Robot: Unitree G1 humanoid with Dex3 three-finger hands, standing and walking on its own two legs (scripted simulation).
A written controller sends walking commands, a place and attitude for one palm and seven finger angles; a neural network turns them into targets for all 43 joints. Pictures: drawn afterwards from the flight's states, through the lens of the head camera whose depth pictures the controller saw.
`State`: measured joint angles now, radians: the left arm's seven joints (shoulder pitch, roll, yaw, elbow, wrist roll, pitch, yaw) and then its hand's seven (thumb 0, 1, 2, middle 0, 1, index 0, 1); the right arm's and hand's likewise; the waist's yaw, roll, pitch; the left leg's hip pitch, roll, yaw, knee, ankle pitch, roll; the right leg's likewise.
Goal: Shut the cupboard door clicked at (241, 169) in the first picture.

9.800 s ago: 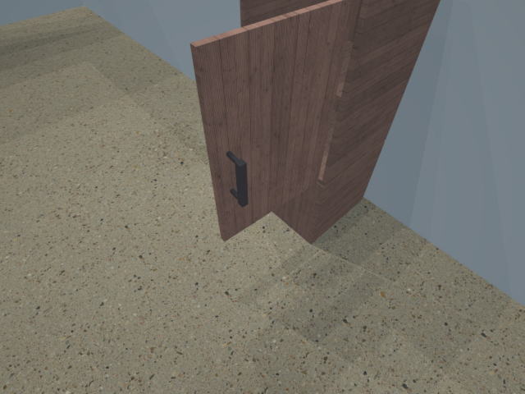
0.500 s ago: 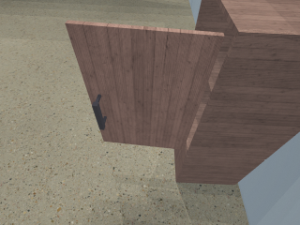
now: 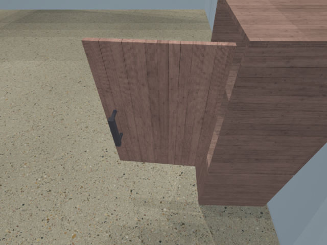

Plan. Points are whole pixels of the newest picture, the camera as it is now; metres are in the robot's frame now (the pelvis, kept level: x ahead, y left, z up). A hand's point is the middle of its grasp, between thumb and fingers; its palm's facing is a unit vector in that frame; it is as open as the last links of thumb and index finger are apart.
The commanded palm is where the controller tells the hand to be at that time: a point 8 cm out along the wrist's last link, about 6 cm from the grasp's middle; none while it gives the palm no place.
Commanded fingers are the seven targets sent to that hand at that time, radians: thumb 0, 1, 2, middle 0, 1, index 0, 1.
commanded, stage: look again from close up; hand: left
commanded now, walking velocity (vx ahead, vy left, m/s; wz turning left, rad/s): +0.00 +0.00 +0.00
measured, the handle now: (116, 128) +0.52 +0.21 -0.08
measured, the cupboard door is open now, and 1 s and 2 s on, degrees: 86 86 86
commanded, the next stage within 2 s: shuffle to correct the standing spot in 0.54 s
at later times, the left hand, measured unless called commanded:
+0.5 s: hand out of the picture +0.04 +0.16 -0.17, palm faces +0.01 -0.97 -0.22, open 7.3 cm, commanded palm none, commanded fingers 0.00 0.90 0.90 -0.20 -0.30 -0.20 -0.30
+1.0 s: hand out of the picture +0.02 +0.18 -0.18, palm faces +0.08 -0.98 -0.18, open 7.3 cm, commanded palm none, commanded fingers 0.00 0.90 0.90 -0.20 -0.30 -0.20 -0.30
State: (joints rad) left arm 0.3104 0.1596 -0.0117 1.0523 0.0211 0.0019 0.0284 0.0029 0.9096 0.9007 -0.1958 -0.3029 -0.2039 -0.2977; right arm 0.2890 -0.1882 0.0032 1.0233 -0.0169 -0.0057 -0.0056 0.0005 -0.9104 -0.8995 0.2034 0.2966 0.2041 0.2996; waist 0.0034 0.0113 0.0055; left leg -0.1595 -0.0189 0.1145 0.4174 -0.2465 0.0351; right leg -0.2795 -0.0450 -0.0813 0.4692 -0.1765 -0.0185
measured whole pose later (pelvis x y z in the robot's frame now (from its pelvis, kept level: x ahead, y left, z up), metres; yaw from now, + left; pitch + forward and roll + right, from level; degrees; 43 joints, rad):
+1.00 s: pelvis +0.04 +0.01 +0.00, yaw +0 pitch +0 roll +0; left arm 0.32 0.15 0.03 1.09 0.02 0.00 0.04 0.00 0.91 0.90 -0.20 -0.30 -0.21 -0.30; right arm 0.31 -0.16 0.00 1.11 -0.02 0.00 -0.01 0.00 -0.91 -0.90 0.20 0.30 0.20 0.30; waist 0.03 -0.03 0.02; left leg -0.13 -0.01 0.11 0.45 -0.33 0.04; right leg -0.23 -0.04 -0.09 0.48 -0.24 -0.01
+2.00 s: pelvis +0.04 -0.02 +0.00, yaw +0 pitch -1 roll +0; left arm 0.29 0.14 -0.01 1.11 0.01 -0.02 0.04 0.00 0.92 0.90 -0.20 -0.30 -0.20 -0.30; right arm 0.28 -0.14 0.01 1.16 -0.01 -0.02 -0.03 0.00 -0.91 -0.90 0.20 0.30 0.20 0.30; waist 0.01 0.01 0.04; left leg -0.05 0.03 0.11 0.34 -0.27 -0.01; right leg -0.18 0.03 -0.10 0.38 -0.19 -0.07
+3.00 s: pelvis +0.04 +0.02 -0.01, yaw +1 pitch +2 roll +1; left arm 0.42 0.17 0.00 0.29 -0.14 -0.04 0.11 0.03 0.94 0.90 -0.22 -0.33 -0.23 -0.32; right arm 0.37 -0.23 0.01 0.91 0.03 -0.30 -0.06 0.01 -0.90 -0.90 0.21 0.30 0.21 0.30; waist -0.03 0.03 -0.02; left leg -0.22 -0.04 0.08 0.56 -0.37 0.04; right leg -0.34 -0.05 -0.09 0.61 -0.29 -0.01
